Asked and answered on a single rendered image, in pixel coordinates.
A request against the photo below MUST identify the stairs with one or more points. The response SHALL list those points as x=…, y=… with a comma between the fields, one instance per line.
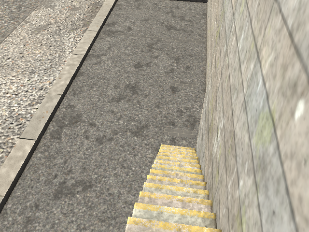
x=175, y=196

